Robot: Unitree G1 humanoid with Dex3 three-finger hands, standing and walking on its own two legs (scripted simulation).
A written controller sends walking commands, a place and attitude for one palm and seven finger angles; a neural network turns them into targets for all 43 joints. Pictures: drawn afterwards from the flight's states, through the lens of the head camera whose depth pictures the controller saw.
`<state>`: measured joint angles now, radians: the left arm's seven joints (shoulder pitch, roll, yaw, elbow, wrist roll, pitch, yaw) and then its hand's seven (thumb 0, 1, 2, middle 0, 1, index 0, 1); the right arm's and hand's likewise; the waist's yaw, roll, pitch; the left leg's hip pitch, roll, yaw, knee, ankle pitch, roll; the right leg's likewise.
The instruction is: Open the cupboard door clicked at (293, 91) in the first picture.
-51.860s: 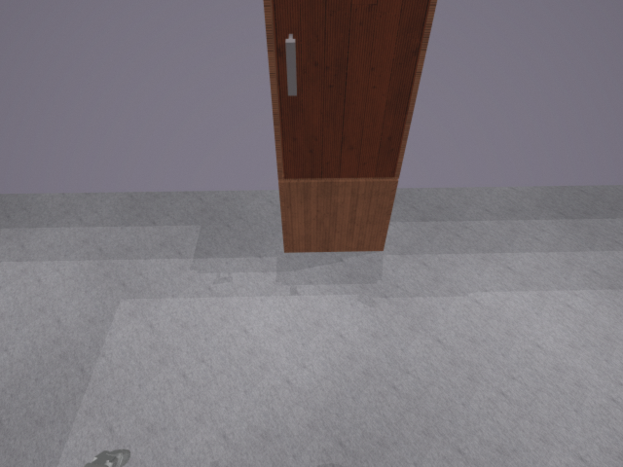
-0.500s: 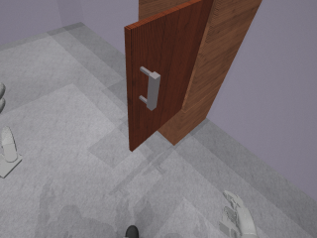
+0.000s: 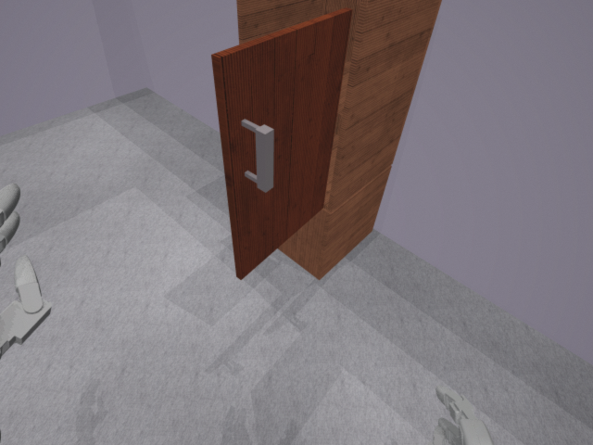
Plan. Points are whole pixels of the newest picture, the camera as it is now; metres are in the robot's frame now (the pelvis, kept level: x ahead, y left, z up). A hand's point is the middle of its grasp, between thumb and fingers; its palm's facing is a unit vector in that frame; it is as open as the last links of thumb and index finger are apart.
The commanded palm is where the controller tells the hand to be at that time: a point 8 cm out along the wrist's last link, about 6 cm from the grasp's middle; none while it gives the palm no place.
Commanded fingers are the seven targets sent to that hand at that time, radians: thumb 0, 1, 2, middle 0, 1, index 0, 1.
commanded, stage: stop stepping back and stand still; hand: left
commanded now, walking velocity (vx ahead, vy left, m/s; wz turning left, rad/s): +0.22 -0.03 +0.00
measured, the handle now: (256, 155) +0.62 +0.09 +0.06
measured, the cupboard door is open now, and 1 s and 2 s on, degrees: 93 93 93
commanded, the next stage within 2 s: let the arm hang, fingers relaxed in 0.50 s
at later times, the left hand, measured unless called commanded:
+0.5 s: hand (11, 309) +0.20 +0.27 +0.18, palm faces +0.44 -0.76 -0.48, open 7.4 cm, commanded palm +0.13 +0.32 +0.18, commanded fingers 0.00 0.90 0.90 -0.20 -0.30 -0.20 -0.30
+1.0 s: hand out of the picture +0.00 +0.20 -0.17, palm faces +0.14 -0.97 -0.18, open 6.9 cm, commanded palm none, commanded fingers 0.00 0.90 0.90 -0.20 -0.30 -0.20 -0.30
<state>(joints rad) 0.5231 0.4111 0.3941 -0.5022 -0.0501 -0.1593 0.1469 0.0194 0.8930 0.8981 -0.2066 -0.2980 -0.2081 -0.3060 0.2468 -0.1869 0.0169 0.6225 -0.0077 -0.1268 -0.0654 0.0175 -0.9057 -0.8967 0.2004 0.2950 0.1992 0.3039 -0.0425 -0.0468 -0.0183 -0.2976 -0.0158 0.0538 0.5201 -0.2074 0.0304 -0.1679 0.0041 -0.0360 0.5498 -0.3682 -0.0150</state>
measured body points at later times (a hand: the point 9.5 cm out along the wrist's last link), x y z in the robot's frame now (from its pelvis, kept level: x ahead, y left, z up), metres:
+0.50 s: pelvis +0.00 +0.01 +0.00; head +0.02 +0.02 +0.45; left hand +0.17 +0.31 +0.20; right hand +0.18 -0.21 -0.08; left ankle +0.02 +0.13 -0.73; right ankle -0.02 -0.09 -0.73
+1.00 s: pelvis -0.01 +0.01 +0.00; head +0.01 +0.04 +0.45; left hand -0.01 +0.25 -0.16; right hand +0.04 -0.23 -0.14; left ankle +0.02 +0.13 -0.73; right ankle -0.02 -0.09 -0.73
